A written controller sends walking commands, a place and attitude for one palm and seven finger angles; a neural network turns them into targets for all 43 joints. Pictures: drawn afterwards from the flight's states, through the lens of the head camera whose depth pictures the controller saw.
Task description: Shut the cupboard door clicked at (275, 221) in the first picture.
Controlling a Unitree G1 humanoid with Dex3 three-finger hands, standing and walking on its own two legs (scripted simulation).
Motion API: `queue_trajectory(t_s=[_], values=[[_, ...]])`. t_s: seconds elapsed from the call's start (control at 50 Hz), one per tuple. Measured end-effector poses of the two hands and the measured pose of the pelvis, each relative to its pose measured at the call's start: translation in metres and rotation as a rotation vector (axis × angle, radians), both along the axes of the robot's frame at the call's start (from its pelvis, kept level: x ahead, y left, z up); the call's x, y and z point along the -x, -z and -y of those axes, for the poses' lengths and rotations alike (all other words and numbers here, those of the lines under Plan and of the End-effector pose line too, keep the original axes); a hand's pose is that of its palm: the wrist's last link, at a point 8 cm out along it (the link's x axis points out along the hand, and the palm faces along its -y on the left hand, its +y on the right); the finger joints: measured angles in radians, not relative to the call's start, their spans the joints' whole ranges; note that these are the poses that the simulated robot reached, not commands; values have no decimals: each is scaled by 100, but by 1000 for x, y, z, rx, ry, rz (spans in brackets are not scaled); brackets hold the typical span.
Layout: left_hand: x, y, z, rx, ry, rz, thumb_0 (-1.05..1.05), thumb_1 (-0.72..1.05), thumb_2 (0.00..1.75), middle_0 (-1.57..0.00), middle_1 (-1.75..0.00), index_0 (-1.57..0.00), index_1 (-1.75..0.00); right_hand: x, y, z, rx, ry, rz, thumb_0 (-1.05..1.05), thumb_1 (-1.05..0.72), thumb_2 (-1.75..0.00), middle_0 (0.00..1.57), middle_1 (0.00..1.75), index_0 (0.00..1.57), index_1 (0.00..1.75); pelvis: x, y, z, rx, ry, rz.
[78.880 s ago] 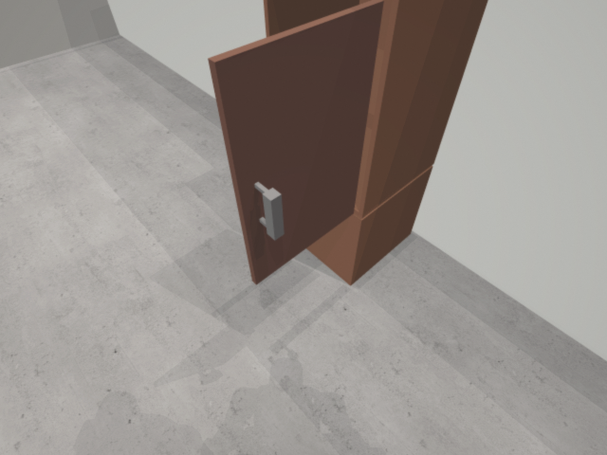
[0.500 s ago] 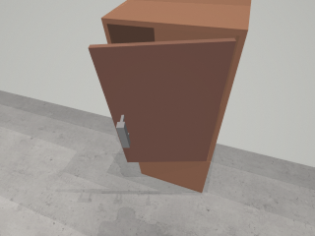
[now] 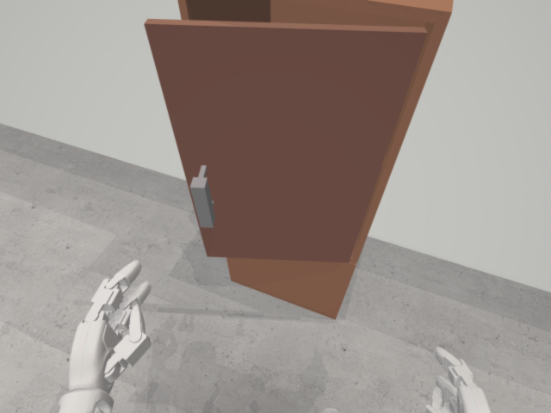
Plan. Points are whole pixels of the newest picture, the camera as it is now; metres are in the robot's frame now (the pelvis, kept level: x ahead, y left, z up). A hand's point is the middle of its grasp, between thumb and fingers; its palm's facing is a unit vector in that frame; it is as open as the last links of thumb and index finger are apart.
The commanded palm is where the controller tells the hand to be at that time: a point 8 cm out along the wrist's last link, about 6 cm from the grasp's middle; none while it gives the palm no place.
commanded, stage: raise the hand and make a fist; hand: left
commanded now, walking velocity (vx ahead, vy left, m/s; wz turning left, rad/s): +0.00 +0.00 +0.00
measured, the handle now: (205, 196) +0.52 +0.16 -0.03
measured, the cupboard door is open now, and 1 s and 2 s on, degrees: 19 19 19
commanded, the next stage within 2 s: bring the fist close to the handle in 1.68 s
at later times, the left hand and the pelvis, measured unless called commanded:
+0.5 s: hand (136, 383) +0.18 +0.20 -0.03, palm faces -0.04 -1.00 -0.03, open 4.6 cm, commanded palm +0.14 +0.25 -0.02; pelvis -0.04 +0.03 -0.08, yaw +1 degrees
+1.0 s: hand (129, 371) +0.19 +0.21 -0.02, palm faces +0.00 -1.00 -0.05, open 3.1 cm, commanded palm +0.17 +0.26 -0.02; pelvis -0.02 +0.03 -0.07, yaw +1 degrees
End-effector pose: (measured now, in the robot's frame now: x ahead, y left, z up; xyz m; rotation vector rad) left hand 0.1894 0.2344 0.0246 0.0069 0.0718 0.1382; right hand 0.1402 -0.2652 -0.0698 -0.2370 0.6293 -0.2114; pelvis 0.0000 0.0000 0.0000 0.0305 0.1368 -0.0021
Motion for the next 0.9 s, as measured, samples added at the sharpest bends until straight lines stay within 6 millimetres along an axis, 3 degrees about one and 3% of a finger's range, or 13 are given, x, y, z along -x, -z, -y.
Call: queue_trajectory(t_s=[0.06,0.14,0.2,0.28,0.4,0.5,0.58,0.66,0.74,0.9], values=[[17,17,4,-25,121,130,0,91,90,-31,-42,-31,-42,-34,0,1,39,-76,128,1,-91,-90,20,30,20,30,12,29,0,-4,1,-56],[48,58,0,15,157,54,0,90,90,-38,-49,-38,-49,-66,9,-13,60,-143,231,1,-91,-90,20,30,20,30,25,63,-4,5,-10,-92],[65,72,-7,27,113,3,1,90,90,-43,-55,-43,-55,-76,22,-34,47,-184,253,1,-91,-90,20,30,20,30,32,78,-6,24,-20,-103],[65,60,-14,-21,100,53,1,90,90,-51,-63,-50,-63,-67,45,-66,0,-225,200,1,-91,-90,20,30,20,30,38,88,-10,53,-33,-112],[41,47,-13,-31,176,63,1,90,90,-61,-75,-61,-75,-24,77,-95,-87,-205,45,2,-90,-90,20,30,20,30,44,86,-18,74,-39,-128],[32,51,-20,-18,173,-26,1,90,90,-70,-84,-70,-85,13,85,-92,-101,-128,-55,2,-90,-90,21,30,20,30,42,78,-26,68,-28,-140],[34,48,-29,-31,137,-20,1,90,90,-78,-92,-77,-93,27,82,-77,-58,-94,-89,2,-90,-90,21,30,20,30,39,75,-31,66,-25,-146],[35,46,-33,-38,131,15,1,90,90,-85,-100,-85,-101,24,77,-63,-3,-88,-89,2,-90,-90,20,30,20,30,35,76,-34,67,-26,-153],[32,49,-30,-32,151,19,1,90,90,-92,-108,-92,-109,10,70,-55,33,-89,-61,2,-90,-90,20,30,20,30,32,78,-35,69,-28,-158],[25,46,-31,-38,140,22,1,90,90,-107,-124,-107,-125,-30,56,-65,23,-132,13,2,-90,-90,20,30,20,30,24,76,-31,73,-31,-165]])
